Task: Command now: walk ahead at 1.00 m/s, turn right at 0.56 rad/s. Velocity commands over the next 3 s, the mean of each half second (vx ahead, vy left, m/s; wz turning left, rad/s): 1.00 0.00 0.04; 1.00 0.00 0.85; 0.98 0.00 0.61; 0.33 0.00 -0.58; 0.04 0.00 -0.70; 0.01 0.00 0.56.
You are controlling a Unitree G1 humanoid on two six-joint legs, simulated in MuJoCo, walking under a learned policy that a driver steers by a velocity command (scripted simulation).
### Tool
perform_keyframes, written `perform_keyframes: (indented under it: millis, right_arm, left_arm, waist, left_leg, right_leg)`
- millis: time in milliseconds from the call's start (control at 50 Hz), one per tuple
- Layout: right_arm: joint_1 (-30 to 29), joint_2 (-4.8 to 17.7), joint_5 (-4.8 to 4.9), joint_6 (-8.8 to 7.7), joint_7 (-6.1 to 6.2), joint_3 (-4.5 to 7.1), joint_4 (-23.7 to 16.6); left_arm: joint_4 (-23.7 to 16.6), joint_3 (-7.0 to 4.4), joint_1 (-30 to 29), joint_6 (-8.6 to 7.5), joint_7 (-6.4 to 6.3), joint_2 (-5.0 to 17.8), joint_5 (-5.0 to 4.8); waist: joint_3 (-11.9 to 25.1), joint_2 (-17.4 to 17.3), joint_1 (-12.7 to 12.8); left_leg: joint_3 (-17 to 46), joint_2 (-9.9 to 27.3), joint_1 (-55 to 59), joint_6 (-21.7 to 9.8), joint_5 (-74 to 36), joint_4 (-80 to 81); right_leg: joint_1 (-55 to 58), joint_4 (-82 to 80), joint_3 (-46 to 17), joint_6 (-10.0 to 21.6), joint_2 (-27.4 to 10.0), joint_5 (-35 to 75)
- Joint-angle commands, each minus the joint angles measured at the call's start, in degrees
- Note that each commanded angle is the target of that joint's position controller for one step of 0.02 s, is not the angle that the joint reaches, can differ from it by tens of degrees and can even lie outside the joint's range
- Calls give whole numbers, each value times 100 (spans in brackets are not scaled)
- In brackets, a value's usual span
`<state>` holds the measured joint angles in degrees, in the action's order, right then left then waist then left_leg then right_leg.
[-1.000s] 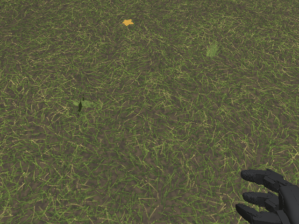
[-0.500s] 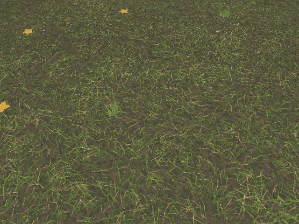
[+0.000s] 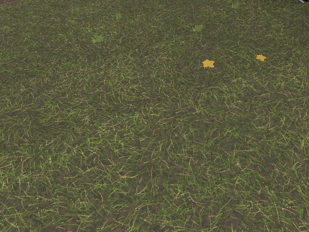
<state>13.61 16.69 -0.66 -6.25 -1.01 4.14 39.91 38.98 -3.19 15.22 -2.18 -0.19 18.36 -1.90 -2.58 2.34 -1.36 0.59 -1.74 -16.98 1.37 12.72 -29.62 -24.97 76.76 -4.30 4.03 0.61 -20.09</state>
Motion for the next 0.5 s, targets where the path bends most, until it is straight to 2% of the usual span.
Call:
perform_keyframes:
  millis: [20, 40, 60, 120, 160, 200, 240, 260, 280, 300, 320, 340, 360, 380, 400, 420, 440, 460, 480, 500]
  right_arm:
    - [463, 165, 17, -96, -58, 9, 39]
    - [535, 119, 82, -113, -75, -12, 144]
    - [599, 206, 119, -125, -72, 0, 217]
    - [746, 547, 77, -141, -13, 53, 358]
    - [906, 594, 118, -136, 21, 14, 483]
    - [1417, 579, 213, -120, 42, -50, 716]
    - [1624, 682, 244, -34, 63, -86, 847]
    - [1619, 811, 231, 7, 79, -84, 866]
    - [1653, 955, 203, 36, 97, -75, 903]
    - [1692, 1098, 158, 76, 118, -61, 964]
    - [1562, 1220, 108, 138, 133, -52, 1009]
    - [1298, 1165, 46, 141, 160, -83, 904]
    - [2116, -14, -31, 54, 134, -352, 681]
    - [2203, 24, 289, -84, 106, -389, 681]
    - [1178, 506, 551, -92, 154, -183, 427]
    - [670, 459, 539, -77, 188, -177, 246]
    - [431, 351, 385, -25, 198, -171, 227]
    - [698, 201, 338, 85, 159, -142, 269]
    - [860, 44, 373, 228, 115, -144, 327]
    - [879, -63, 401, 373, 90, -139, 320]
  left_arm:
    - [-628, 41, -349, -96, 81, -10, -58]
    - [-648, 72, -399, -79, 99, -91, -68]
    - [-703, 105, -541, -84, 120, -137, -46]
    - [-816, 143, -1006, -167, 191, -56, 33]
    - [-954, 179, -1547, -234, 276, -21, 100]
    - [-1175, 243, -2215, -328, 363, -155, 135]
    - [-1332, 222, -2554, -415, 448, -145, 86]
    - [-1368, 168, -2556, -451, 463, -40, 78]
    - [-1367, 72, -2361, -464, 437, 151, 74]
    - [-1300, -53, -1865, -442, 375, 410, 56]
    - [-1097, -204, -844, -391, 283, 667, 12]
    - [-751, -322, 516, -293, 160, 855, 8]
    - [-531, -417, 1189, -286, 89, 1459, 235]
    - [-480, -330, 1454, -319, 152, 1110, 267]
    - [-285, -235, 1203, -343, 154, 702, 206]
    - [-144, -180, 854, -370, 150, 486, 163]
    - [-37, -140, 526, -398, 164, 297, 224]
    - [24, -103, 230, -442, 171, 68, 334]
    - [96, -73, -22, -461, 188, -172, 330]
    - [159, -71, -239, -473, 192, -270, 250]
  waist:
    - [156, -756, -55]
    - [33, -706, 13]
    - [-137, -603, 54]
    - [-486, -359, 81]
    - [-613, -307, -46]
    - [-736, -261, -305]
    - [-819, -363, -319]
    - [-711, -514, -223]
    - [-416, -786, -34]
    - [30, -1133, 309]
    - [615, -1363, 965]
    - [1243, -1336, 1691]
    - [2563, 531, 1077]
    - [3666, 1205, 1138]
    - [2179, 908, 1170]
    - [1189, 540, 1023]
    - [669, 85, 763]
    - [539, 370, 380]
    - [400, 437, 164]
    - [199, 464, 26]
  left_leg:
    - [2051, 1358, 1442, -993, 750, 1696]
    - [1953, 1409, 1361, -1073, 658, 1774]
    - [1881, 1504, 1317, -1172, 551, 1890]
    - [1376, 1612, 1317, -1292, -127, 2223]
    - [705, 1424, 1126, -1151, -759, 2499]
    - [465, 1382, 1014, -1105, -1182, 2801]
    - [357, 1430, 1267, -1094, -1918, 2773]
    - [285, 1455, 1477, -1068, -2925, 2529]
    - [283, 1528, 1732, -1010, -4227, 2110]
    - [308, 1591, 1949, -946, -5438, 1435]
    - [198, 1506, 1673, -831, -6136, 250]
    - [182, 1287, 261, -611, -5168, -1435]
    - [324, 427, -1730, -419, -249, -3998]
    - [1051, 254, -2138, -530, 1345, -5006]
    - [870, 455, -2848, -529, 1057, -5359]
    - [672, 682, -3148, -501, 675, -5254]
    - [598, 921, -2879, -502, 393, -5047]
    - [671, 1133, -2436, -480, 119, -4867]
    - [687, 1259, -2118, -463, 112, -4778]
    - [668, 1333, -2068, -438, 224, -4661]
  right_leg:
    - [-1653, -400, -392, 86, -593, 163]
    - [-1800, -600, -435, 107, -623, 120]
    - [-2069, -800, -498, 99, -624, 273]
    - [-2608, -1671, -527, 4, -565, 1245]
    - [-2255, -2480, 30, -32, -575, 1999]
    - [-1592, -3231, 405, -26, -528, 2565]
    - [-1137, -3857, 547, -23, -322, 2530]
    - [-807, -4098, 637, -5, -146, 2329]
    - [-323, -4200, 678, 37, 35, 2074]
    - [361, -4187, 679, 114, 188, 1745]
    - [1655, -4282, 708, 218, 275, 1578]
    - [3665, -3999, 247, 275, -250, 1471]
    - [5965, -4097, -2333, 797, -2037, -225]
    - [5925, -5501, -4441, 1077, -2547, -2333]
    - [5022, -6029, -3902, 785, -2238, -2353]
    - [4095, -6038, -2929, 684, -2137, -1469]
    - [3110, -6145, -2139, 599, -1930, -557]
    - [2400, -6238, -1548, 593, -1810, -81]
    - [1920, -6404, -1076, 552, -1694, 143]
    - [1602, -6594, -603, 489, -1667, 383]
